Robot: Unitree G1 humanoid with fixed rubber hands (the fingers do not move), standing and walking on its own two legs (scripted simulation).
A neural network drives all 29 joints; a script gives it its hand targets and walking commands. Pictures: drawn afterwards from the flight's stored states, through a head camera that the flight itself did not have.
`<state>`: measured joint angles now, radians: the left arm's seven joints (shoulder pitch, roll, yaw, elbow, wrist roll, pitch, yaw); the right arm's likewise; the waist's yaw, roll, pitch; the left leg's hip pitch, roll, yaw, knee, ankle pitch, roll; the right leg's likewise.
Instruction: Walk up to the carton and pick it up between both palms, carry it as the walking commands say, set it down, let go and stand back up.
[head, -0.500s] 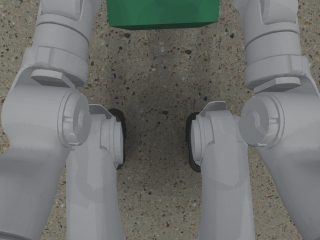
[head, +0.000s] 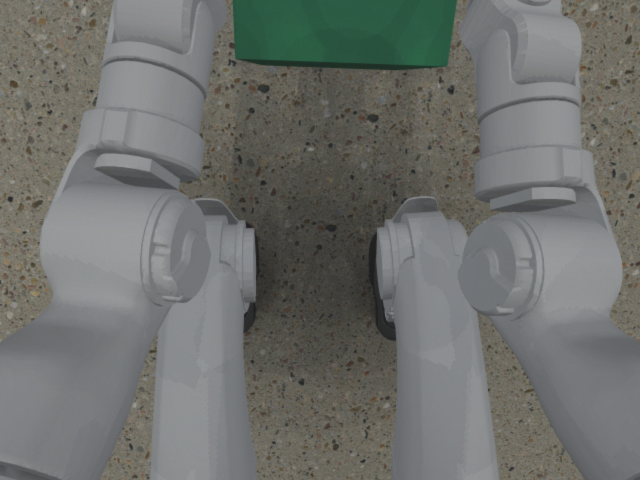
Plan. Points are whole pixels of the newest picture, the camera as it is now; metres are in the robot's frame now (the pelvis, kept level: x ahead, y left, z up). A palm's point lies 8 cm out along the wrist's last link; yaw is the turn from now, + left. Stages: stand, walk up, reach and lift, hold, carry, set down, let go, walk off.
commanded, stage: reach and lift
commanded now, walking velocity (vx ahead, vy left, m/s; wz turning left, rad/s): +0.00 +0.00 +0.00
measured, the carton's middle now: out of the picture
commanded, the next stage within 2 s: none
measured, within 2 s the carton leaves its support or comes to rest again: neither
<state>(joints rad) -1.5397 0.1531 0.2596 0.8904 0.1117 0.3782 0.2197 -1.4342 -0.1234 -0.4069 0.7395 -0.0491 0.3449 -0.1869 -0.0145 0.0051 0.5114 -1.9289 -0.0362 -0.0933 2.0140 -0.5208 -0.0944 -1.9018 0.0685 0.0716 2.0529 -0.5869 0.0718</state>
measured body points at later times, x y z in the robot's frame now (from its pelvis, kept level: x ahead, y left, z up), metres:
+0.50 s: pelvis -0.01 +0.00 +0.04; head +0.31 +0.00 +0.35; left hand +0.56 +0.11 -0.03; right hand +0.55 -0.15 -0.03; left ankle +0.14 +0.15 -0.40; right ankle +0.13 -0.13 -0.40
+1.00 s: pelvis +0.03 +0.01 +0.12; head +0.25 +0.00 +0.51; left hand +0.54 +0.11 +0.09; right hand +0.52 -0.16 +0.08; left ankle +0.14 +0.15 -0.39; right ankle +0.13 -0.13 -0.40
